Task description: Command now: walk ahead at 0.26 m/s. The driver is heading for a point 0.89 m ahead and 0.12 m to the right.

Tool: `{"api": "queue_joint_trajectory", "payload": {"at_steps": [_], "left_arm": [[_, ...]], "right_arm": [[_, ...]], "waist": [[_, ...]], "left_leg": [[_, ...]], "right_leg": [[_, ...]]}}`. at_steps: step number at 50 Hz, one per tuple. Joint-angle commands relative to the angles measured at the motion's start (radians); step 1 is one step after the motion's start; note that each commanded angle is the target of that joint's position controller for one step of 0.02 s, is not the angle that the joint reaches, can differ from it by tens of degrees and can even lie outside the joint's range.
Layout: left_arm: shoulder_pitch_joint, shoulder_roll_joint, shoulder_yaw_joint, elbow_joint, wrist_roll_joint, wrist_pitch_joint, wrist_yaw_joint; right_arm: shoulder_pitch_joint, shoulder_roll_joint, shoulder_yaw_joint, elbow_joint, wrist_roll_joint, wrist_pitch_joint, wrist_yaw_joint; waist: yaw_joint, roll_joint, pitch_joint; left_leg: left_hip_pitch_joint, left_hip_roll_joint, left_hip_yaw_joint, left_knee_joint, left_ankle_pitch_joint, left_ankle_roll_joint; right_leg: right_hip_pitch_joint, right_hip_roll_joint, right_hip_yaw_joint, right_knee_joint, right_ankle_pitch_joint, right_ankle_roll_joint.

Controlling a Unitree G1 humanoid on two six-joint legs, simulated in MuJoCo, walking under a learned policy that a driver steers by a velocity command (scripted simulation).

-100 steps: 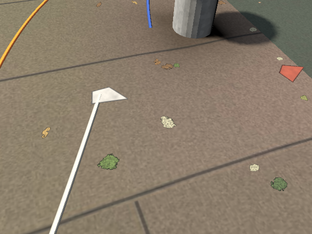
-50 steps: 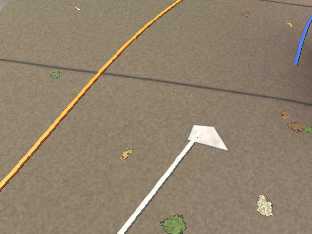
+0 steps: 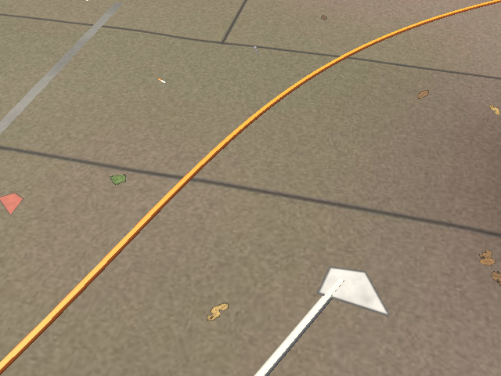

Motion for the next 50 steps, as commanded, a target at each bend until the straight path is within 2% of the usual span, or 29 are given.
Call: {"api": "queue_joint_trajectory", "payload": {"at_steps": [1, 3, 4, 5, 6, 7, 8, 9, 10, 13, 15, 18, 20, 22, 23, 24, 25, 26, 27, 28, 29, 30, 32, 34, 37, 42, 46, 48, 50], "left_arm": [[0.090, 0.159, 0.042, -0.002, 0.003, -0.011, 0.000], [0.018, 0.161, 0.047, -0.024, -0.002, -0.020, -0.007], [-0.043, 0.152, 0.047, -0.044, -0.007, -0.021, -0.011], [-0.111, 0.131, 0.045, -0.073, -0.009, -0.026, -0.014], [-0.179, 0.066, 0.028, -0.117, -0.016, -0.038, -0.021], [-0.209, 0.062, 0.025, -0.154, 0.005, -0.051, -0.025], [-0.212, 0.113, 0.037, -0.151, 0.024, -0.059, -0.027], [-0.169, 0.096, 0.036, -0.132, 0.019, -0.068, -0.036], [-0.139, 0.086, 0.035, -0.119, 0.016, -0.076, -0.045], [-0.162, 0.077, 0.038, -0.132, 0.022, -0.072, -0.060], [-0.228, 0.060, 0.032, -0.168, 0.020, -0.064, -0.061], [-0.345, 0.036, 0.016, -0.230, 0.011, -0.058, -0.061], [-0.373, 0.042, 0.013, -0.254, 0.005, -0.054, -0.057], [-0.317, 0.069, 0.023, -0.251, 0.003, -0.056, -0.046], [-0.237, 0.091, 0.034, -0.229, 0.002, -0.061, -0.037], [-0.096, 0.112, 0.047, -0.185, 0.001, -0.068, -0.029], [0.056, 0.141, 0.064, -0.134, 0.007, -0.077, -0.018], [0.213, 0.228, 0.086, -0.109, 0.031, -0.083, -0.008], [0.208, 0.283, 0.094, -0.108, 0.035, -0.076, -0.019], [0.099, 0.230, 0.089, -0.115, -0.002, -0.072, -0.027], [-0.011, 0.156, 0.069, -0.140, -0.010, -0.078, -0.030], [-0.048, 0.110, 0.057, -0.139, -0.004, -0.090, -0.035], [-0.039, 0.058, 0.039, -0.113, 0.000, -0.105, -0.029], [0.023, 0.060, 0.036, -0.085, -0.001, -0.121, -0.025], [0.090, 0.084, 0.037, -0.064, -0.004, -0.125, -0.021], [0.176, 0.072, 0.027, -0.045, -0.007, -0.125, -0.018], [0.254, 0.078, 0.024, -0.017, 0.000, -0.120, -0.009], [0.254, 0.091, 0.027, -0.012, 0.007, -0.113, -0.002], [0.212, 0.113, 0.032, -0.022, 0.012, -0.110, 0.002]], "right_arm": [[-0.040, -0.051, -0.006, -0.068, -0.009, -0.034, 0.013], [0.012, -0.055, -0.009, -0.063, -0.003, -0.051, 0.022], [0.085, -0.044, -0.009, -0.040, 0.002, -0.057, 0.023], [0.180, -0.055, -0.014, -0.008, 0.002, -0.063, 0.017], [0.289, -0.135, -0.035, 0.015, 0.000, -0.070, 0.006], [0.362, -0.210, -0.061, 0.042, 0.006, -0.068, 0.006], [0.305, -0.171, -0.056, 0.027, -0.001, -0.068, 0.005], [0.252, -0.140, -0.051, 0.005, 0.001, -0.075, 0.006], [0.217, -0.125, -0.048, -0.011, 0.003, -0.084, 0.006], [0.214, -0.090, -0.037, -0.016, 0.009, -0.105, 0.005], [0.240, -0.083, -0.033, -0.008, 0.010, -0.110, 0.005], [0.253, -0.095, -0.031, -0.009, 0.007, -0.110, 0.004], [0.259, -0.112, -0.034, -0.007, 0.007, -0.110, 0.003], [0.235, -0.129, -0.036, -0.012, 0.009, -0.112, 0.003], [0.225, -0.140, -0.039, -0.014, 0.010, -0.112, 0.003], [0.211, -0.150, -0.042, -0.018, 0.012, -0.109, 0.003], [0.200, -0.153, -0.042, -0.025, 0.014, -0.107, 0.006], [0.230, -0.097, -0.029, -0.052, 0.012, -0.106, 0.010], [0.332, -0.007, -0.021, -0.057, 0.034, -0.102, 0.018], [0.241, -0.098, -0.043, -0.069, 0.009, -0.097, 0.018], [0.151, -0.106, -0.049, -0.098, 0.004, -0.100, 0.025], [0.111, -0.085, -0.047, -0.107, 0.005, -0.103, 0.028], [0.122, -0.057, -0.046, -0.107, -0.011, -0.083, 0.040], [0.111, -0.040, -0.048, -0.116, -0.013, -0.066, 0.048], [-0.017, -0.042, -0.050, -0.164, -0.016, -0.052, 0.055], [-0.243, -0.024, -0.036, -0.246, -0.001, -0.056, 0.063], [-0.349, -0.033, -0.033, -0.289, 0.003, -0.061, 0.059], [-0.359, -0.050, -0.039, -0.308, 0.002, -0.069, 0.056], [-0.268, -0.074, -0.050, -0.291, 0.004, -0.082, 0.046]], "waist": [[0.024, -0.127, 0.127], [-0.027, -0.110, 0.116], [-0.070, -0.101, 0.125], [-0.114, -0.044, 0.148], [-0.156, 0.147, 0.140], [-0.164, 0.256, 0.175], [-0.119, 0.124, 0.217], [-0.077, 0.078, 0.199], [-0.049, 0.068, 0.176], [-0.029, 0.078, 0.136], [-0.034, 0.079, 0.139], [-0.052, 0.102, 0.153], [-0.052, 0.119, 0.154], [-0.015, 0.118, 0.123], [0.023, 0.111, 0.076], [0.084, 0.092, 0.000], [0.144, 0.074, -0.079], [0.172, -0.049, -0.198], [0.097, -0.241, -0.274], [0.065, -0.102, -0.144], [0.034, -0.052, -0.012], [0.014, -0.016, 0.043], [-0.037, -0.040, 0.055], [-0.049, -0.047, 0.053], [-0.037, -0.045, 0.093], [0.017, -0.051, 0.118], [0.055, -0.061, 0.121], [0.043, -0.064, 0.119], [-0.009, -0.077, 0.073]], "left_leg": [[-0.215, 0.012, 0.070, 0.094, 0.024, 0.016], [-0.077, 0.023, 0.080, 0.038, 0.022, 0.028], [0.053, 0.009, 0.082, -0.055, 0.027, 0.043], [0.192, 0.028, 0.011, -0.159, 0.001, 0.061], [0.299, 0.200, -0.284, -0.325, -0.213, 0.111], [0.326, 0.368, -0.537, -0.438, -0.316, 0.177], [0.272, 0.379, -0.514, -0.418, -0.249, 0.191], [0.253, 0.341, -0.439, -0.413, -0.156, 0.174], [0.256, 0.307, -0.366, -0.416, -0.047, 0.155], [0.246, 0.245, -0.200, -0.410, 0.263, 0.134], [0.223, 0.228, -0.135, -0.396, 0.440, 0.136], [0.155, 0.206, -0.068, -0.387, 0.582, 0.126], [0.145, 0.217, -0.051, -0.380, 0.669, 0.118], [0.159, 0.234, -0.025, -0.307, 0.900, 0.098], [0.182, 0.234, -0.005, -0.205, 1.057, 0.082], [0.181, 0.218, 0.020, -0.039, 1.135, 0.064], [0.084, 0.182, 0.044, 0.163, 1.022, 0.047], [-0.102, 0.120, 0.079, 0.472, 0.608, 0.037], [-0.383, -0.059, 0.065, 0.798, -0.107, 0.011], [-0.457, 0.014, -0.012, 0.855, -0.020, 0.034], [-0.467, 0.065, 0.005, 0.812, 0.089, 0.040], [-0.431, 0.095, 0.013, 0.765, 0.143, 0.039], [-0.340, 0.128, 0.021, 0.685, 0.162, 0.022], [-0.339, 0.129, 0.044, 0.638, 0.166, 0.007], [-0.450, 0.149, 0.080, 0.537, 0.251, -0.020], [-0.466, 0.123, 0.142, 0.242, 0.418, -0.043], [-0.453, 0.088, 0.165, 0.114, 0.431, -0.023], [-0.450, 0.075, 0.152, 0.076, 0.369, -0.006], [-0.308, 0.031, 0.156, 0.026, 0.281, 0.019]], "right_leg": [[0.002, -0.312, 0.441, -0.307, -0.460, -0.161], [-0.110, -0.288, 0.385, -0.298, -0.415, -0.143], [-0.211, -0.238, 0.311, -0.254, -0.399, -0.114], [-0.348, -0.163, 0.218, -0.131, -0.354, -0.077], [-0.514, -0.037, 0.060, 0.129, -0.255, -0.020], [-0.638, 0.005, -0.046, 0.340, -0.196, -0.005], [-0.657, -0.054, 0.004, 0.454, -0.140, -0.010], [-0.635, -0.074, 0.018, 0.498, -0.079, -0.008], [-0.613, -0.094, 0.019, 0.522, -0.028, -0.002], [-0.580, -0.102, -0.025, 0.529, 0.064, 0.031], [-0.575, -0.096, -0.056, 0.478, 0.098, 0.048], [-0.478, -0.076, -0.096, 0.307, 0.159, 0.045], [-0.393, -0.058, -0.113, 0.211, 0.180, 0.020], [-0.266, -0.026, -0.126, 0.157, 0.181, -0.019], [-0.171, -0.002, -0.126, 0.138, 0.170, -0.037], [-0.022, 0.022, -0.130, 0.089, 0.185, -0.056], [0.186, -0.009, -0.098, 0.046, 0.192, -0.075], [0.403, -0.260, 0.190, 0.013, -0.022, -0.114], [0.519, -0.483, 0.700, -0.168, -0.088, -0.242], [0.378, -0.434, 0.693, -0.230, -0.203, -0.226], [0.222, -0.400, 0.523, -0.248, -0.165, -0.203], [0.115, -0.352, 0.410, -0.275, -0.022, -0.186], [0.006, -0.281, 0.257, -0.299, 0.150, -0.147], [-0.003, -0.265, 0.193, -0.309, 0.273, -0.149], [0.019, -0.248, 0.133, -0.348, 0.305, -0.152], [0.077, -0.206, 0.047, -0.343, 0.486, -0.119], [0.203, -0.236, 0.052, -0.303, 0.605, -0.117], [0.276, -0.262, 0.077, -0.246, 0.710, -0.124], [0.289, -0.259, 0.077, -0.127, 0.925, -0.106]]}}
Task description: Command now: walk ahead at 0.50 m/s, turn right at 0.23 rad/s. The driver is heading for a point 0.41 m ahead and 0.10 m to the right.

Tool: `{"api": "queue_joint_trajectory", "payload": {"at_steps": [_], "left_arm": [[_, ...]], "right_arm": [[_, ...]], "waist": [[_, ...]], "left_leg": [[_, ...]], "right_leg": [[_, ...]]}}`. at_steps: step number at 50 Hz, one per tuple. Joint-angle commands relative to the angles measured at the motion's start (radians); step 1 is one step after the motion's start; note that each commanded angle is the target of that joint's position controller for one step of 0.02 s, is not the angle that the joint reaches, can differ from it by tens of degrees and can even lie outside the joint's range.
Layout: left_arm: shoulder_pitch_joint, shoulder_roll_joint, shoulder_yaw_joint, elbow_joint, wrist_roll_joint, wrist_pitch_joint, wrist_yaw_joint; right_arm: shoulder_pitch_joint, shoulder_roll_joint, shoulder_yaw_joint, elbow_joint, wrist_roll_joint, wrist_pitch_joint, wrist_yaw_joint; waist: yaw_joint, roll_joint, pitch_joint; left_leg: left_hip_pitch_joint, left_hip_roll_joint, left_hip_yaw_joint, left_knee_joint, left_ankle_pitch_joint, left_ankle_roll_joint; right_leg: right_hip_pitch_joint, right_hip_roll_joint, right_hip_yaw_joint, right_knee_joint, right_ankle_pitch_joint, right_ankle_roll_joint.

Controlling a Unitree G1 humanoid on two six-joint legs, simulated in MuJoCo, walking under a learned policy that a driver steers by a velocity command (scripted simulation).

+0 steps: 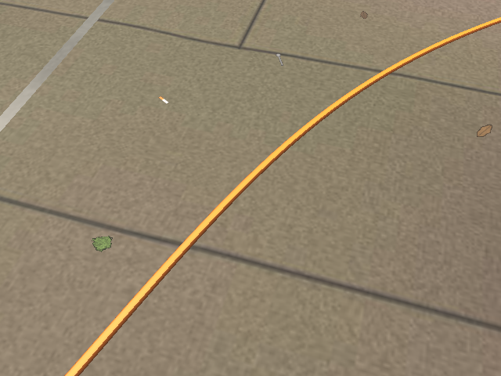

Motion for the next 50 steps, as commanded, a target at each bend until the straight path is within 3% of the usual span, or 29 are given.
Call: {"api": "queue_joint_trajectory", "payload": {"at_steps": [1, 2, 3, 4, 5, 6, 7, 9, 12, 14, 19, 21, 24, 26, 27, 28, 29, 30, 31, 32, 33, 35, 38, 41, 44, 47, 48, 49, 50], "left_arm": [[-0.005, 0.178, 0.033, -0.032, 0.004, -0.002, 0.007], [-0.025, 0.173, 0.031, -0.041, -0.007, -0.002, 0.003], [-0.009, 0.108, 0.014, -0.083, -0.033, -0.006, -0.005], [0.113, 0.049, 0.009, -0.080, -0.057, 0.005, 0.001], [0.024, 0.154, 0.039, -0.075, -0.027, 0.018, 0.009], [-0.049, 0.134, 0.042, -0.098, -0.021, 0.016, 0.002], [-0.080, 0.108, 0.041, -0.103, -0.017, 0.019, -0.003], [-0.074, 0.088, 0.047, -0.106, 0.006, 0.046, -0.020], [-0.125, 0.061, 0.051, -0.138, 0.008, 0.075, -0.037], [-0.196, 0.064, 0.052, -0.168, 0.009, 0.083, -0.045], [-0.389, 0.058, 0.037, -0.247, 0.007, 0.079, -0.064], [-0.443, 0.044, 0.027, -0.267, 0.013, 0.073, -0.064], [-0.413, 0.058, 0.028, -0.261, 0.023, 0.060, -0.054], [-0.286, 0.093, 0.041, -0.219, 0.030, 0.045, -0.044], [-0.181, 0.114, 0.052, -0.181, 0.038, 0.031, -0.039], [-0.102, 0.176, 0.068, -0.158, 0.050, 0.015, -0.029], [-0.081, 0.261, 0.084, -0.157, 0.053, 0.011, -0.020], [-0.014, 0.251, 0.080, -0.153, -0.007, 0.023, -0.013], [-0.106, 0.216, 0.071, -0.171, -0.019, 0.036, -0.002], [-0.206, 0.157, 0.053, -0.179, -0.021, 0.040, 0.004], [-0.253, 0.110, 0.037, -0.177, -0.021, 0.040, 0.009], [-0.283, 0.079, 0.021, -0.170, -0.017, 0.036, 0.017], [-0.279, 0.106, 0.019, -0.153, 0.000, 0.019, 0.008], [-0.265, 0.114, 0.017, -0.135, 0.004, 0.028, 0.004], [-0.251, 0.120, 0.019, -0.118, 0.003, 0.052, 0.007], [-0.258, 0.113, 0.017, -0.105, -0.011, 0.072, 0.013], [-0.237, 0.101, 0.016, -0.096, -0.012, 0.073, 0.015], [-0.196, 0.086, 0.017, -0.090, -0.019, 0.075, 0.013], [-0.193, 0.074, 0.016, -0.080, -0.024, 0.077, 0.011]], "right_arm": [[0.151, -0.120, -0.039, -0.012, 0.002, -0.031, -0.019], [0.318, -0.155, -0.055, 0.035, -0.011, -0.044, -0.031], [0.472, -0.254, -0.081, 0.049, -0.042, -0.050, -0.047], [0.468, -0.303, -0.095, 0.045, -0.040, -0.037, -0.036], [0.389, -0.220, -0.081, 0.029, -0.010, -0.026, -0.028], [0.293, -0.155, -0.062, 0.015, -0.003, -0.030, -0.027], [0.248, -0.116, -0.053, 0.011, -0.004, -0.037, -0.026], [0.253, -0.079, -0.042, 0.031, 0.002, -0.049, -0.037], [0.313, -0.094, -0.046, 0.054, 0.013, -0.073, -0.041], [0.339, -0.103, -0.049, 0.059, 0.009, -0.078, -0.042], [0.388, -0.111, -0.046, 0.072, 0.006, -0.078, -0.046], [0.423, -0.119, -0.044, 0.087, 0.007, -0.073, -0.051], [0.461, -0.141, -0.046, 0.112, 0.005, -0.056, -0.061], [0.442, -0.161, -0.052, 0.113, 0.007, -0.042, -0.069], [0.429, -0.164, -0.052, 0.109, 0.013, -0.033, -0.069], [0.437, -0.152, -0.049, 0.095, 0.022, -0.029, -0.065], [0.533, -0.032, -0.025, 0.063, 0.037, -0.024, -0.058], [0.585, -0.077, -0.032, 0.091, 0.062, -0.004, -0.060], [0.500, -0.093, -0.038, 0.083, 0.049, 0.004, -0.058], [0.418, -0.072, -0.033, 0.065, 0.026, 0.003, -0.056], [0.386, -0.075, -0.036, 0.067, 0.007, 0.007, -0.056], [0.442, -0.054, -0.035, 0.095, -0.013, 0.038, -0.053], [0.469, -0.018, -0.028, 0.118, -0.003, 0.067, -0.056], [0.400, -0.036, -0.028, 0.115, -0.003, 0.084, -0.068], [0.354, -0.043, -0.026, 0.120, 0.002, 0.088, -0.071], [0.382, -0.024, -0.015, 0.148, -0.002, 0.072, -0.072], [0.395, -0.041, -0.014, 0.154, -0.009, 0.060, -0.074], [0.381, -0.078, -0.017, 0.151, -0.010, 0.049, -0.075], [0.355, -0.069, -0.015, 0.162, 0.008, 0.042, -0.070]], "waist": [[-0.132, -0.091, -0.059], [-0.204, -0.067, -0.151], [-0.234, 0.050, -0.298], [-0.173, 0.203, -0.407], [-0.160, 0.033, -0.294], [-0.130, 0.018, -0.146], [-0.108, 0.011, -0.079], [-0.067, 0.049, -0.035], [-0.049, 0.048, -0.024], [-0.053, 0.048, -0.006], [-0.084, 0.047, 0.035], [-0.099, 0.037, 0.054], [-0.089, 0.073, 0.017], [-0.039, 0.101, -0.053], [0.009, 0.077, -0.108], [0.042, 0.008, -0.180], [-0.022, -0.203, -0.342], [0.004, -0.143, -0.515], [-0.016, -0.082, -0.395], [-0.035, -0.086, -0.232], [-0.064, -0.052, -0.141], [-0.116, -0.044, -0.123], [-0.143, -0.066, -0.149], [-0.117, -0.119, -0.129], [-0.095, -0.127, -0.087], [-0.115, -0.070, -0.033], [-0.109, -0.040, -0.019], [-0.067, 0.009, 0.004], [-0.055, 0.086, 0.033]], "left_leg": [[0.228, -0.072, 0.015, -0.084, -0.082, 0.040], [0.475, -0.032, -0.019, -0.135, -0.025, 0.066], [0.772, 0.229, -0.309, -0.148, -0.123, 0.126], [0.915, 0.449, -0.687, -0.242, -0.118, 0.230], [0.787, 0.385, -0.633, -0.275, -0.220, 0.197], [0.626, 0.346, -0.480, -0.325, -0.207, 0.164], [0.523, 0.301, -0.371, -0.365, -0.152, 0.130], [0.411, 0.241, -0.218, -0.403, -0.060, 0.086], [0.402, 0.231, -0.107, -0.430, 0.053, 0.081], [0.413, 0.221, -0.044, -0.442, 0.087, 0.078], [0.444, 0.187, 0.092, -0.437, 0.204, 0.065], [0.463, 0.191, 0.131, -0.402, 0.388, 0.065], [0.555, 0.206, 0.153, -0.278, 0.689, 0.058], [0.592, 0.203, 0.151, -0.102, 0.804, 0.048], [0.568, 0.182, 0.158, 0.057, 0.713, 0.031], [0.439, 0.139, 0.170, 0.270, 0.442, 0.000], [0.143, 0.008, 0.154, 0.607, -0.536, -0.031], [0.091, -0.046, -0.041, 0.751, -0.616, -0.047], [0.066, -0.013, -0.088, 0.741, -0.520, -0.052], [0.034, 0.011, -0.088, 0.678, -0.458, -0.054], [0.065, 0.033, -0.094, 0.601, -0.410, -0.058], [0.218, 0.032, -0.087, 0.491, -0.356, -0.065], [0.296, 0.011, -0.072, 0.349, -0.328, -0.067], [0.310, 0.008, -0.062, 0.192, -0.298, -0.065], [0.332, 0.004, -0.056, 0.092, -0.275, -0.062], [0.435, 0.008, -0.054, -0.139, -0.149, -0.045], [0.463, 0.055, -0.109, -0.208, -0.117, -0.037], [0.423, 0.105, -0.175, -0.232, -0.144, -0.024], [0.290, 0.103, -0.190, -0.266, -0.222, -0.017]], "right_leg": [[-0.033, -0.268, 0.124, 0.253, 1.007, -0.097], [-0.150, -0.228, 0.099, 0.446, 0.889, -0.079], [-0.411, -0.148, 0.056, 0.757, 0.514, -0.050], [-0.668, -0.008, 0.035, 1.039, -0.199, -0.031], [-0.720, -0.077, 0.114, 1.093, -0.115, -0.045], [-0.730, -0.112, 0.117, 1.060, -0.025, -0.044], [-0.708, -0.145, 0.113, 1.019, 0.027, -0.042], [-0.654, -0.170, 0.102, 0.978, 0.060, -0.025], [-0.702, -0.180, 0.082, 0.957, 0.121, -0.010], [-0.768, -0.191, 0.069, 0.922, 0.193, -0.001], [-0.774, -0.172, 0.001, 0.628, 0.354, 0.007], [-0.714, -0.141, -0.050, 0.498, 0.362, -0.003], [-0.624, -0.080, -0.083, 0.418, 0.294, -0.035], [-0.496, -0.028, -0.078, 0.367, 0.241, -0.070], [-0.366, -0.015, -0.061, 0.261, 0.325, -0.088], [-0.171, -0.111, 0.022, 0.223, 0.653, -0.114], [0.173, -0.442, 0.315, 0.404, 1.377, -0.243], [0.228, -0.533, 0.471, 0.343, 1.433, -0.365], [0.076, -0.478, 0.383, 0.248, 1.207, -0.337], [-0.074, -0.428, 0.316, 0.183, 1.036, -0.293], [-0.191, -0.379, 0.260, 0.134, 0.962, -0.244], [-0.341, -0.323, 0.169, 0.091, 0.909, -0.191], [-0.384, -0.288, 0.117, 0.078, 0.844, -0.169], [-0.404, -0.269, 0.133, 0.035, 0.495, -0.142], [-0.443, -0.271, 0.186, -0.015, 0.115, -0.131], [-0.507, -0.254, 0.210, -0.009, -0.079, -0.074], [-0.521, -0.235, 0.209, 0.005, -0.096, -0.035], [-0.508, -0.182, 0.175, 0.022, -0.048, -0.006], [-0.408, -0.137, 0.121, 0.049, 0.058, 0.004]]}}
